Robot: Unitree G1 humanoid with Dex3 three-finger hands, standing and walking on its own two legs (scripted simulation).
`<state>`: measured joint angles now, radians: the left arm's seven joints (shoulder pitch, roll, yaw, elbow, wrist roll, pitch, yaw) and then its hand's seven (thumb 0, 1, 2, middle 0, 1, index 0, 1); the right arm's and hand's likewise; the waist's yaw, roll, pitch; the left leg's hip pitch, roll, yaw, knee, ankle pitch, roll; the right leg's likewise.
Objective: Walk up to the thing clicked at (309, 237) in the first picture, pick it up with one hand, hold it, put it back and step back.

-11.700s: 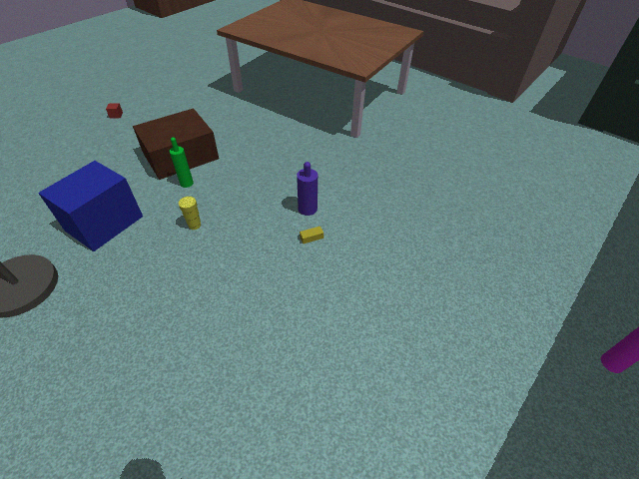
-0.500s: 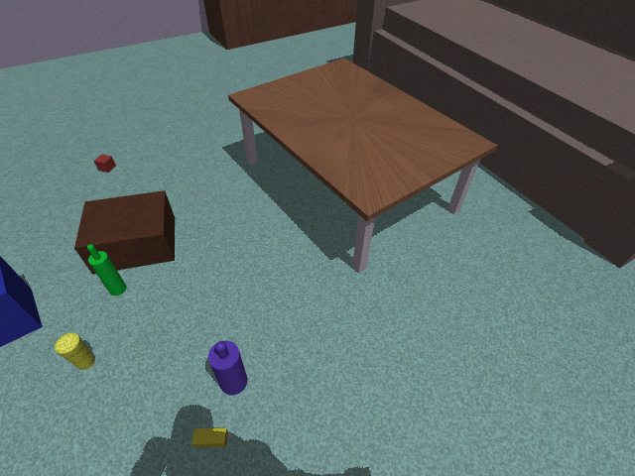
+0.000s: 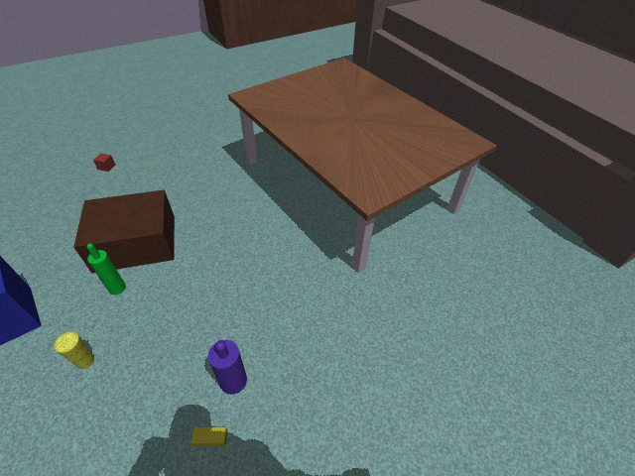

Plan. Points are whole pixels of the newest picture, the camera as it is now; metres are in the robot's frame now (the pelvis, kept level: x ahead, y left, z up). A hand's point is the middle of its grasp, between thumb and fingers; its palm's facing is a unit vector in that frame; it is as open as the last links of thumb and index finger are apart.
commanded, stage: stand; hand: left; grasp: from above
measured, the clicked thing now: (210, 436) +0.38 +0.32 -0.77
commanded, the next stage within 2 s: rise first in 0.02 s
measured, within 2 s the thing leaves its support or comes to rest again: neither
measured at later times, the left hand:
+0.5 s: hand out of the picture +0.13 +0.26 -0.19, palm faces -0.07 -0.92 -0.38, open 11.4 cm
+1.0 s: hand out of the picture +0.11 +0.28 -0.26, palm faces -0.20 -0.85 -0.49, open 14.0 cm
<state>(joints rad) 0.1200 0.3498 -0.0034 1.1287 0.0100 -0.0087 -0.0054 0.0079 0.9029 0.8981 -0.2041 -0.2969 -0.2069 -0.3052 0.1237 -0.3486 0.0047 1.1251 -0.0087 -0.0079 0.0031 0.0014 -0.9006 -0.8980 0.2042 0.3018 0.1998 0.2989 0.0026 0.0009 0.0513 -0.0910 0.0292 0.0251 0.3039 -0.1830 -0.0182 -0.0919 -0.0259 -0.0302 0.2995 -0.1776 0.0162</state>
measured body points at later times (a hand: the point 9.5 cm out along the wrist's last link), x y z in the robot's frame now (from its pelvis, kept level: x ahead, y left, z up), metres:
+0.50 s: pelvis -0.02 +0.00 -0.04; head +0.05 +0.01 +0.40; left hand +0.14 +0.31 -0.16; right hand +0.08 -0.26 -0.15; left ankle -0.01 +0.13 -0.75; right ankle -0.01 -0.13 -0.75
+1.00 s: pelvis -0.03 +0.01 -0.12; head +0.10 +0.03 +0.31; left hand +0.12 +0.33 -0.23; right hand +0.16 -0.24 -0.21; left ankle -0.01 +0.13 -0.75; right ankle -0.01 -0.13 -0.75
